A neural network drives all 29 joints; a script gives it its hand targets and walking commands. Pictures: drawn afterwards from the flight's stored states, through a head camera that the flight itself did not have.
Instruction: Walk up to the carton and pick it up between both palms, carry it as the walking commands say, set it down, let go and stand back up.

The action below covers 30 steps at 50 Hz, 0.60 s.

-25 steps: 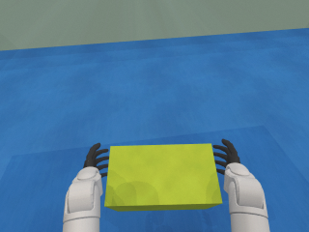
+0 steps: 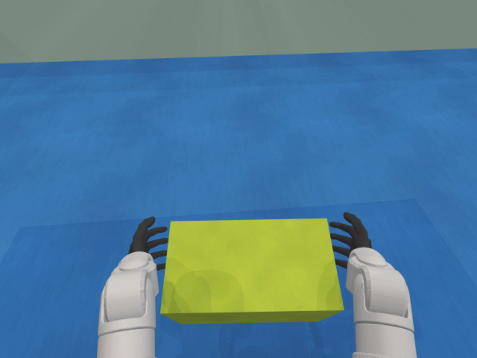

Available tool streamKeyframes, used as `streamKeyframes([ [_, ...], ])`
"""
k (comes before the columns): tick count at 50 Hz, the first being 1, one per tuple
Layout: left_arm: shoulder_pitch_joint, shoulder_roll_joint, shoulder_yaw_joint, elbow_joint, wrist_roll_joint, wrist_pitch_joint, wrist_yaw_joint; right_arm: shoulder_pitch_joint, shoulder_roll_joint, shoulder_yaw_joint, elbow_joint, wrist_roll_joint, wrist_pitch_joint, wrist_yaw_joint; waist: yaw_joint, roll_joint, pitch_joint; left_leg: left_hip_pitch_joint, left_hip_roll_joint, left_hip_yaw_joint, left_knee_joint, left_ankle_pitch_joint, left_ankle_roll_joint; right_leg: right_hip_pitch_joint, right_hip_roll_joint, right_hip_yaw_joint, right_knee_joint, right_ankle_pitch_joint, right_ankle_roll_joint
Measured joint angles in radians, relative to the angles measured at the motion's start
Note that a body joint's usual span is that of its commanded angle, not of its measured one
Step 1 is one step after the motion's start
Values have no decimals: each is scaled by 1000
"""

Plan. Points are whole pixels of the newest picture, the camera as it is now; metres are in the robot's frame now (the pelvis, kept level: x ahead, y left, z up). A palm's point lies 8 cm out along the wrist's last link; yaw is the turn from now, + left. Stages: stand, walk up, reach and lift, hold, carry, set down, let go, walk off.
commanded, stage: carry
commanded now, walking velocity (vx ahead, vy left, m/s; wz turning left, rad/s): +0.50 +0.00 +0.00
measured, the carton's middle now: (249, 274) +0.30 +0.00 -0.04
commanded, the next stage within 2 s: none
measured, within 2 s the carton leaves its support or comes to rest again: neither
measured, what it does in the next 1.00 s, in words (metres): walks ahead: left foot, then right foot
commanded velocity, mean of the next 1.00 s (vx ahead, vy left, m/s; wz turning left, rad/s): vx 0.16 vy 0.00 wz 0.00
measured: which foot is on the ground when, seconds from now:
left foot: down 0.00-0.04, up 0.06-0.16, down 0.18-0.54, up 0.56-0.88, down 0.90-1.00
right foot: down 0.00-0.20, up 0.22-0.54, down 0.56-1.00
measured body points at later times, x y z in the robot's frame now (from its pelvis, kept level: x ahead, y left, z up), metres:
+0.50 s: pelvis +0.22 +0.03 +0.02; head +0.25 +0.04 +0.47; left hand +0.50 +0.20 +0.07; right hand +0.49 -0.16 +0.08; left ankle +0.02 +0.10 -0.71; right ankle +0.38 -0.06 -0.68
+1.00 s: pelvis +0.39 +0.02 +0.02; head +0.39 +0.02 +0.47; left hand +0.68 +0.18 +0.07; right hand +0.67 -0.17 +0.07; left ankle +0.41 +0.14 -0.71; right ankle +0.40 -0.03 -0.71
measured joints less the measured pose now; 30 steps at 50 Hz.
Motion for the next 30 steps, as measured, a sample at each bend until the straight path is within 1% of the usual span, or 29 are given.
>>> streamKeyframes([
  [2,9,0,-1,1,-1,-29,-4,12,8,-3,1,-1,-33,3,6,-5,16,-25,-4,4,80,12,-2,12,-6,4,12,-26,6],
  [4,10,0,-1,51,9,-71,-12,32,13,-15,40,-13,-80,11,14,-19,25,-81,-1,17,200,73,-21,50,-12,1,-18,-31,14],
  [5,20,1,-13,40,-5,-72,-2,54,8,-10,19,5,-83,2,16,-29,33,-118,-1,23,231,49,-27,72,-17,-7,-44,-29,14],
  [6,40,3,-32,-3,-26,-63,10,80,3,1,-29,30,-75,-8,18,-40,47,-150,-2,29,221,5,-26,94,-23,-14,-74,-23,17],
  [7,63,6,-48,-50,-40,-57,15,99,5,9,-73,46,-69,-11,20,-50,61,-173,-5,37,171,-3,-18,117,-30,-16,-102,-18,22],
  [8,79,7,-54,-71,-36,-65,9,105,6,15,-84,42,-78,-2,20,-59,70,-182,-8,52,86,49,-8,139,-38,-15,-125,-15,30],
  [9,84,7,-50,-58,-18,-87,-3,97,6,18,-56,22,-101,14,20,-66,73,-175,-11,73,-16,136,4,157,-47,-10,-132,-20,42],
  [10,92,8,-40,-51,-15,-103,-3,85,7,24,-28,15,-118,16,25,-72,72,-153,-15,96,-57,211,17,157,-60,6,-102,-31,52],
  [11,108,21,-44,-85,-59,-88,34,85,7,42,-49,44,-101,-12,25,-72,75,-135,-20,117,-59,210,29,129,-72,27,-14,-42,63],
  [12,126,35,-56,-145,-99,-59,60,93,6,64,-97,69,-74,-32,21,-59,81,-118,-20,128,-63,187,37,84,-65,56,104,-63,70],
  [14,145,41,-59,-244,-128,-6,60,120,4,91,-197,89,-25,-44,8,-18,86,-72,-10,131,-109,156,44,-13,-35,95,304,-89,69],
  [15,149,35,-54,-281,-128,18,50,134,4,99,-243,92,-1,-47,1,1,84,-47,-4,129,-142,155,42,-61,-24,102,363,-95,68],
  [17,144,12,-40,-319,-113,51,31,147,4,102,-300,86,38,-45,-13,31,81,11,8,123,-216,167,32,-148,-15,100,394,-91,66],
  [19,129,7,-46,-322,-93,70,22,139,4,90,-317,76,67,-36,-26,47,86,78,19,115,-287,176,30,-214,-13,85,320,-24,64],
  [21,105,8,-52,-291,-71,71,13,117,5,69,-295,62,74,-19,-33,45,97,149,26,109,-346,177,20,-243,-10,61,166,90,63],
  [24,81,7,-54,-261,-59,65,19,89,6,46,-262,56,71,-8,-26,23,118,248,31,113,-383,152,-3,-225,18,13,-76,265,59],
  [26,83,7,-62,-279,-65,74,27,92,6,41,-281,63,79,-9,-13,4,135,277,34,115,-307,111,-21,-167,43,-26,-193,382,50],
  [27,83,7,-66,-284,-65,80,27,96,6,40,-286,63,82,-7,-4,-12,137,273,30,114,-218,88,-29,-117,48,-46,-249,453,44],
  [28,81,7,-71,-294,-69,92,32,98,4,37,-299,68,92,-10,2,-29,135,236,25,109,-79,71,-31,-73,43,-50,-273,473,2],
  [29,75,7,-80,-310,-77,105,46,86,-3,33,-315,78,108,-17,14,-22,136,163,27,85,100,51,-32,-65,49,-45,-250,383,-27],
  [30,60,6,-81,-316,-75,109,50,60,-8,26,-313,82,117,-17,21,-5,147,76,23,40,273,33,-30,-74,60,-46,-215,326,-58],
])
